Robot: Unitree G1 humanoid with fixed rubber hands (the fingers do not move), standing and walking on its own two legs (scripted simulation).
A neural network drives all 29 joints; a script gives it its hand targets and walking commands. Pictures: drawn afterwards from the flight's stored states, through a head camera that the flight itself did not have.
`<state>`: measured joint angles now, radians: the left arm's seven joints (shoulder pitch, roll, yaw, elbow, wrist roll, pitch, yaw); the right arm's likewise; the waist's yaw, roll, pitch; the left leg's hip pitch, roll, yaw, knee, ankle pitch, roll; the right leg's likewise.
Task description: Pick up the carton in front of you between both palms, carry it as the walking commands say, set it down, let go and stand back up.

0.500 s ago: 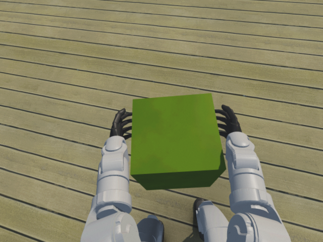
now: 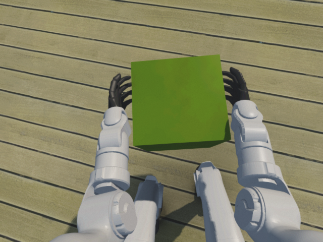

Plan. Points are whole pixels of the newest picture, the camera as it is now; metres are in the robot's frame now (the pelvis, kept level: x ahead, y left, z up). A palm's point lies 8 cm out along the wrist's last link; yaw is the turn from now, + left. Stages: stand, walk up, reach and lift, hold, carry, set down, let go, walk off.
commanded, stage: set down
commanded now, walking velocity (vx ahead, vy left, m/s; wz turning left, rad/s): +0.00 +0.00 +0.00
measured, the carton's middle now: (177, 112) +0.42 -0.03 -0.16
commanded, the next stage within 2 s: none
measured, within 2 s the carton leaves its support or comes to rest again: neither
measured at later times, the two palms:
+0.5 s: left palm (133, 111) +0.46 +0.11 -0.23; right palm (224, 108) +0.44 -0.19 -0.24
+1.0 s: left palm (142, 115) +0.48 +0.11 -0.37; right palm (218, 111) +0.46 -0.19 -0.37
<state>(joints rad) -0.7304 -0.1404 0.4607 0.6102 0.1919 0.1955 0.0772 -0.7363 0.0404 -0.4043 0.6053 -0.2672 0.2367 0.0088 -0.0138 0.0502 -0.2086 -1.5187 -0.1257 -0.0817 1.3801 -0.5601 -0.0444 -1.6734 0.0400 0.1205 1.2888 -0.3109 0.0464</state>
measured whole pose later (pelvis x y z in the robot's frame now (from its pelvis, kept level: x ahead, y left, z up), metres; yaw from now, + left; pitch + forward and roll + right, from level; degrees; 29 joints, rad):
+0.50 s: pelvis -0.03 -0.01 -0.13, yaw +4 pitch +46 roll +6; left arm -1.01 0.00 0.42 0.78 0.10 0.17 0.10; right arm -0.98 -0.05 -0.37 0.69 -0.19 0.24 -0.07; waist -0.03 0.06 -0.12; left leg -1.98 -0.18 -0.07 1.82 -0.66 -0.09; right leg -2.15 0.08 0.14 1.72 -0.37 0.06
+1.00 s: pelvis -0.04 +0.00 -0.21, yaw +6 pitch +45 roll +2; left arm -1.26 0.09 0.24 0.92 0.01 0.16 0.21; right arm -1.18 -0.19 -0.40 0.83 -0.09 0.19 -0.04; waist -0.10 0.04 0.11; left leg -2.22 -0.25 -0.08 2.11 -0.67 -0.11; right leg -2.35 0.04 0.12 1.98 -0.41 0.09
